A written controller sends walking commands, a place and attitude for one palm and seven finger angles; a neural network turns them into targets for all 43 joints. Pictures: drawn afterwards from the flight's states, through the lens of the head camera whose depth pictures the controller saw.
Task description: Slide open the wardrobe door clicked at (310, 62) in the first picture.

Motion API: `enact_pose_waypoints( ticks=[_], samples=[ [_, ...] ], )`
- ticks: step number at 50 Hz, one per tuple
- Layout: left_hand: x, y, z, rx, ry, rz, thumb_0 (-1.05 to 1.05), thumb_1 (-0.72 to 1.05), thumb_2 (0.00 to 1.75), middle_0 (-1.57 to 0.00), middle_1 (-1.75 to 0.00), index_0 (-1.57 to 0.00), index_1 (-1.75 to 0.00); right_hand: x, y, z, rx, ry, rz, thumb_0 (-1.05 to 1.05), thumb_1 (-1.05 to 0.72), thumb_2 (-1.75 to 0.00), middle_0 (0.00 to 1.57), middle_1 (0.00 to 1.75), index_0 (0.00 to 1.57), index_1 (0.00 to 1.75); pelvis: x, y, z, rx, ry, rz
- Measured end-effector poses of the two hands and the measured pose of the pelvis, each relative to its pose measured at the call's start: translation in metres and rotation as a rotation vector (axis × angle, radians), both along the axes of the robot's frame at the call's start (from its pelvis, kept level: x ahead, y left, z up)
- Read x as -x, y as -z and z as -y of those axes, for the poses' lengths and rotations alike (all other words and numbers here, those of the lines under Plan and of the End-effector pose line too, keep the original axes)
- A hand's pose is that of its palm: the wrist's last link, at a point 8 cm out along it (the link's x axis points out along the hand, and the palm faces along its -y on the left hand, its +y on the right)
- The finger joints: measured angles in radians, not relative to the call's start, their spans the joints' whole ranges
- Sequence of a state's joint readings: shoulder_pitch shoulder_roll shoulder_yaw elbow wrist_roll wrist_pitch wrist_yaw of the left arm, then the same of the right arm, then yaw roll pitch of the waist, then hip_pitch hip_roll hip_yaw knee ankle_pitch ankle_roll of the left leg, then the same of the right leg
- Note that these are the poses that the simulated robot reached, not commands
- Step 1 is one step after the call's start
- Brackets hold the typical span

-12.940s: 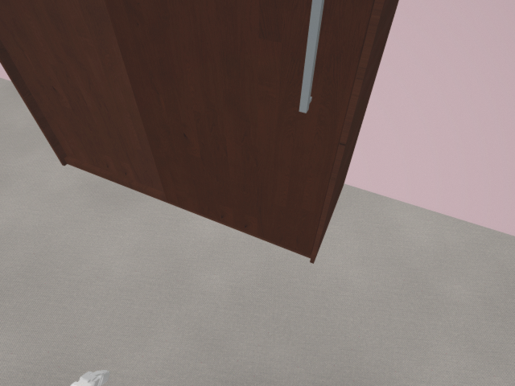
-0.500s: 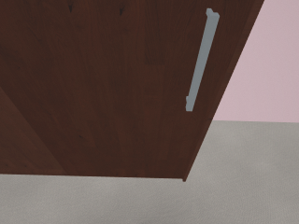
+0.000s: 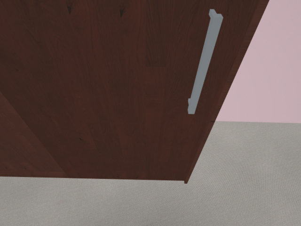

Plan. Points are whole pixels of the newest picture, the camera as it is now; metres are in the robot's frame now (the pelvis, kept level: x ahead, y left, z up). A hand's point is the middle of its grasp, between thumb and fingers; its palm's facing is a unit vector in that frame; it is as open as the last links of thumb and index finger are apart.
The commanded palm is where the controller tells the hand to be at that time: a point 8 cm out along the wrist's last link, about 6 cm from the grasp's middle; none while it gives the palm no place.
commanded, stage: look again from close up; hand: right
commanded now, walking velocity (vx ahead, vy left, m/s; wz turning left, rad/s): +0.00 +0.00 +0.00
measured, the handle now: (199, 70) +0.50 -0.11 +0.17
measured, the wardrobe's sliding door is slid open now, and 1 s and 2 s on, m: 0.00 0.00 0.00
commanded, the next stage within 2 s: raise the hand with hooked fingers in 0.66 s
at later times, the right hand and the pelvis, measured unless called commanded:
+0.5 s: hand out of the picture -0.01 -0.16 -0.18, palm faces +0.04 +0.98 -0.17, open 7.3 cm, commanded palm none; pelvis +0.00 +0.00 +0.00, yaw +0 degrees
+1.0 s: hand (224, 196) +0.21 -0.17 +0.00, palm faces +0.15 +0.98 -0.08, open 7.6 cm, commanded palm +0.12 -0.23 -0.03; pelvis -0.01 +0.01 -0.02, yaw -2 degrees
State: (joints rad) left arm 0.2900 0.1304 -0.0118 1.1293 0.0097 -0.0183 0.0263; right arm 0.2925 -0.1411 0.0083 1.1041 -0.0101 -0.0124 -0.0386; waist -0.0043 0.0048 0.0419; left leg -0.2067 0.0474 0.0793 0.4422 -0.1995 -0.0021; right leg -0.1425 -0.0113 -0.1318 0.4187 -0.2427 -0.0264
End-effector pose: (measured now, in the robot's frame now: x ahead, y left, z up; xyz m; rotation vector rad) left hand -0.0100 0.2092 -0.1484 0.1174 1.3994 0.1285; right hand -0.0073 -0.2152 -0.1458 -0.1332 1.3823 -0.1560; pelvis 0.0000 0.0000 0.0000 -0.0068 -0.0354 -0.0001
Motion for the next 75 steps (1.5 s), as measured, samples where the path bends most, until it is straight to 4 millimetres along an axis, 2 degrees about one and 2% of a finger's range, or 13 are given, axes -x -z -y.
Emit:
enact_pose_waypoints(
  ticks=[39, 41, 44, 48, 51, 53, 55, 59, 62, 64, 67, 71, 75],
  samples=[
    [0.0, -0.001, 0.0, 0.006, 0.004, -0.017, 0.0, 0.91, 0.9, -0.2, -0.3, -0.19, -0.3, 0.006, 0.001, -0.011, -0.018, 0.012, -0.022, 0.01, -0.92, -0.9, 0.2, 0.3, 0.2, 0.3, -0.004, -0.001, -0.005, 0.002, 0.008, -0.003],
    [-0.008, -0.006, -0.009, -0.031, 0.011, 0.069, 0.02, 0.92, 0.9, -0.2, -0.3, -0.2, -0.3, -0.016, -0.014, 0.004, 0.021, 0.074, 0.079, 0.03, -0.95, -0.9, 0.2, 0.31, 0.21, 0.3, -0.004, 0.001, -0.006, 0.008, 0.009, -0.007],
    [-0.036, -0.018, -0.03, -0.088, 0.021, 0.303, 0.03, 0.94, 0.9, -0.2, -0.3, -0.2, -0.3, -0.076, -0.061, 0.023, 0.107, 0.065, 0.421, 0.05, -0.95, -0.89, 0.2, 0.32, 0.21, 0.31, -0.002, 0.005, -0.008, 0.015, 0.022, -0.018],
    [-0.089, -0.038, -0.059, -0.152, 0.074, 0.593, 0.03, 0.93, 0.9, -0.2, -0.3, -0.2, -0.3, -0.161, -0.127, 0.015, 0.088, -0.006, 0.902, 0.04, -0.89, -0.87, 0.2, 0.35, 0.2, 0.34, 0.005, 0.016, -0.011, 0.009, 0.048, -0.072],
    [-0.131, -0.056, -0.075, -0.181, 0.113, 0.775, 0.02, 0.92, 0.9, -0.2, -0.3, -0.2, -0.3, -0.196, -0.159, 0.0, -0.03, -0.069, 1.227, 0.03, -0.82, -0.85, 0.2, 0.38, 0.2, 0.38, 0.009, 0.03, -0.015, 0.009, 0.035, -0.12],
    [-0.156, -0.065, -0.081, -0.193, 0.144, 0.871, 0.02, 0.92, 0.9, -0.2, -0.3, -0.2, -0.3, -0.199, -0.163, -0.008, -0.107, -0.134, 1.376, 0.02, -0.77, -0.83, 0.21, 0.41, 0.21, 0.4, 0.011, 0.042, -0.02, 0.012, 0.026, -0.149],
    [-0.179, -0.072, -0.084, -0.196, 0.167, 0.944, 0.02, 0.91, 0.9, -0.2, -0.3, -0.19, -0.3, -0.192, -0.154, -0.009, -0.14, -0.197, 1.416, 0.01, -0.72, -0.81, 0.21, 0.44, 0.21, 0.43, 0.013, 0.054, -0.023, 0.016, 0.013, -0.164],
    [-0.211, -0.079, -0.076, -0.181, 0.198, 1.027, 0.01, 0.91, 0.9, -0.2, -0.3, -0.19, -0.3, -0.157, -0.124, 0.007, -0.133, -0.157, 1.277, 0.01, -0.62, -0.78, 0.22, 0.49, 0.23, 0.49, 0.014, 0.068, -0.028, 0.007, 0.017, -0.158],
    [-0.221, -0.074, -0.06, -0.152, 0.233, 1.036, 0.01, 0.91, 0.9, -0.2, -0.3, -0.19, -0.3, -0.131, -0.123, 0.025, -0.056, -0.08, 1.235, 0.01, -0.55, -0.75, 0.23, 0.54, 0.23, 0.53, 0.015, 0.072, -0.03, -0.015, 0.037, -0.151],
    [-0.222, -0.065, -0.048, -0.123, 0.263, 1.017, 0.01, 0.91, 0.9, -0.2, -0.3, -0.19, -0.3, -0.12, -0.133, 0.032, -0.01, -0.064, 1.275, 0.01, -0.5, -0.73, 0.23, 0.57, 0.23, 0.56, 0.017, 0.073, -0.031, -0.03, 0.052, -0.146],
    [-0.213, -0.046, -0.031, -0.076, 0.294, 0.958, 0.01, 0.9, 0.9, -0.2, -0.3, -0.19, -0.3, -0.122, -0.153, 0.036, 0.013, -0.093, 1.367, 0.01, -0.43, -0.7, 0.23, 0.61, 0.24, 0.61, 0.021, 0.073, -0.031, -0.048, 0.069, -0.137],
    [-0.189, -0.027, -0.015, -0.026, 0.28, 0.864, 0.01, 0.9, 0.9, -0.2, -0.3, -0.2, -0.3, -0.144, -0.172, 0.037, -0.026, -0.173, 1.382, 0.01, -0.33, -0.66, 0.24, 0.67, 0.24, 0.67, 0.027, 0.066, -0.03, -0.052, 0.076, -0.121],
    [-0.163, -0.025, -0.013, -0.017, 0.218, 0.809, 0.01, 0.9, 0.9, -0.21, -0.31, -0.2, -0.3, -0.166, -0.187, 0.043, -0.058, -0.204, 1.325, 0.01, -0.24, -0.62, 0.25, 0.73, 0.25, 0.73, 0.025, 0.054, -0.026, -0.04, 0.064, -0.107]
  ],
)
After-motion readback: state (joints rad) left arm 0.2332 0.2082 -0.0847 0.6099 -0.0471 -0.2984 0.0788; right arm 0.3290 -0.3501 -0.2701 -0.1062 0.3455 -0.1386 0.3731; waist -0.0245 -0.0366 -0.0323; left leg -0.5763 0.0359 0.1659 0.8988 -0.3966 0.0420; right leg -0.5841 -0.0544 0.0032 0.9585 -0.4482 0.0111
